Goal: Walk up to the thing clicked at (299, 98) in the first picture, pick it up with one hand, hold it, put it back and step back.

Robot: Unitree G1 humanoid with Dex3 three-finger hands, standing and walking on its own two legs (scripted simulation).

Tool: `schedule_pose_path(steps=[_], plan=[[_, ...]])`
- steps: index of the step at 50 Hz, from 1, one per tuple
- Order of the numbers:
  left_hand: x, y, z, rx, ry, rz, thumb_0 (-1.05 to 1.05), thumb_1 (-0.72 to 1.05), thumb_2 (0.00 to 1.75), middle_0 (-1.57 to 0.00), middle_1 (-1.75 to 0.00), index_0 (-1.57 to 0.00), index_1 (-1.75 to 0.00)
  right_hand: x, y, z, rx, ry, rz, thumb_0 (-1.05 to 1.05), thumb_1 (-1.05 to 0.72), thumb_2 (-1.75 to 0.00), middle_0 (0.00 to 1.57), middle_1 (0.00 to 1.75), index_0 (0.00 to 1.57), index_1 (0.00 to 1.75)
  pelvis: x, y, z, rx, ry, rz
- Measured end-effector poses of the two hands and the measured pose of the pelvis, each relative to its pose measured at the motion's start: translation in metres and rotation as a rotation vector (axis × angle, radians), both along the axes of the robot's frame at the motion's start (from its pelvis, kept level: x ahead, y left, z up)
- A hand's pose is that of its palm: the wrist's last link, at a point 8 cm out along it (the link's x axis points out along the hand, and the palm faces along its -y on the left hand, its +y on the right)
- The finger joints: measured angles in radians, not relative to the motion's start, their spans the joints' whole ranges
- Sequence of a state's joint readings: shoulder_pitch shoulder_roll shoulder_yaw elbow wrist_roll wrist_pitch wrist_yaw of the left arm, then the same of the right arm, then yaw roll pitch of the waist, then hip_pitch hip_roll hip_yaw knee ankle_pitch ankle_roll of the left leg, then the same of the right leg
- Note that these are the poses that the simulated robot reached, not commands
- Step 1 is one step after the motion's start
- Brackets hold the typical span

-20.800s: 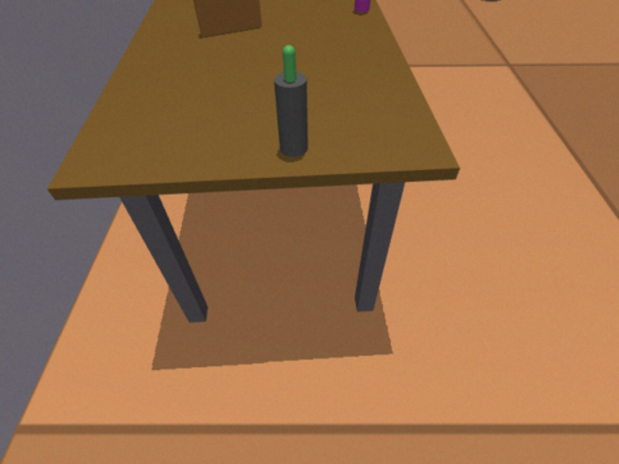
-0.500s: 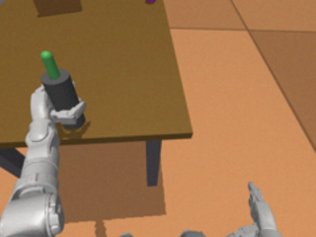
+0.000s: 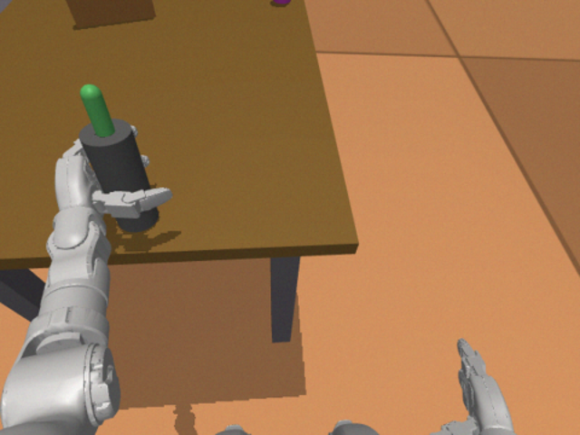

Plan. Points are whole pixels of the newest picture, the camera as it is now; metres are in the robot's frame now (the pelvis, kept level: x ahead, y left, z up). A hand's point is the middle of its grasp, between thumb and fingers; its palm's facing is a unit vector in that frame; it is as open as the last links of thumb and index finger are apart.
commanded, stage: open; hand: left
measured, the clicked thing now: (117, 162) +0.45 +0.22 +0.13
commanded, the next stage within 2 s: withdraw in 0.08 s
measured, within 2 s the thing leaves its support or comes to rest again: rests again in 0.16 s
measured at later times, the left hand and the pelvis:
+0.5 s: hand (81, 148) +0.45 +0.26 +0.15, palm faces +0.26 -0.96 +0.00, open 16.9 cm; pelvis +0.01 +0.00 +0.00, yaw +0 degrees
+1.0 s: hand out of the picture +0.45 +0.34 +0.20, palm faces +0.42 -0.87 -0.25, open 17.5 cm; pelvis +0.02 +0.00 +0.02, yaw -1 degrees
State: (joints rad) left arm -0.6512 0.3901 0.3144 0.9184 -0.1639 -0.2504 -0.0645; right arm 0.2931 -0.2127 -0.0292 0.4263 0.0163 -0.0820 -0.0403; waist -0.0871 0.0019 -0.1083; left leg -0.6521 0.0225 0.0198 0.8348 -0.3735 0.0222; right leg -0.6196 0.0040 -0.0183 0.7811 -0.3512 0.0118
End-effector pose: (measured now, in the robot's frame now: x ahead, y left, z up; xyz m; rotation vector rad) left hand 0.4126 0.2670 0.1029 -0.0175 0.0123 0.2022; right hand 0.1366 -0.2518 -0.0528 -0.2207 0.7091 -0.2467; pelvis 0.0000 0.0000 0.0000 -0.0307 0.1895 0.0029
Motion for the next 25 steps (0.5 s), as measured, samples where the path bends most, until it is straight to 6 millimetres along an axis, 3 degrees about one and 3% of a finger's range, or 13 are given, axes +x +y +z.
schedule_pose_path(steps=[17, 21, 25], plan=[[0.000, 0.005, 0.002, 0.011, 0.001, 0.007, -0.01, -0.48, 0.19, -0.32, -0.25, -0.33, -0.24, 0.007, -0.003, 0.008, -0.009, -0.026, 0.006, -0.01, 0.52, -0.06, 0.06, 0.05, 0.05, 0.05, 0.004, -0.004, 0.000, 0.005, -0.002, 0.001], [0.002, 0.018, 0.018, 0.028, -0.022, 0.028, -0.01, -0.50, 0.14, -0.22, -0.17, -0.23, -0.16, 0.009, -0.006, 0.014, -0.014, -0.045, -0.007, -0.01, 0.53, -0.05, 0.06, 0.05, 0.05, 0.05, 0.006, -0.004, 0.002, 0.004, -0.014, 0.000], [0.005, 0.041, 0.047, 0.033, -0.057, 0.064, -0.01, -0.52, 0.10, -0.15, -0.11, -0.16, -0.10, 0.009, -0.010, 0.017, -0.020, -0.050, -0.025, -0.01, 0.53, -0.05, 0.06, 0.05, 0.05, 0.05, 0.009, -0.005, 0.004, 0.002, -0.024, 0.001]])
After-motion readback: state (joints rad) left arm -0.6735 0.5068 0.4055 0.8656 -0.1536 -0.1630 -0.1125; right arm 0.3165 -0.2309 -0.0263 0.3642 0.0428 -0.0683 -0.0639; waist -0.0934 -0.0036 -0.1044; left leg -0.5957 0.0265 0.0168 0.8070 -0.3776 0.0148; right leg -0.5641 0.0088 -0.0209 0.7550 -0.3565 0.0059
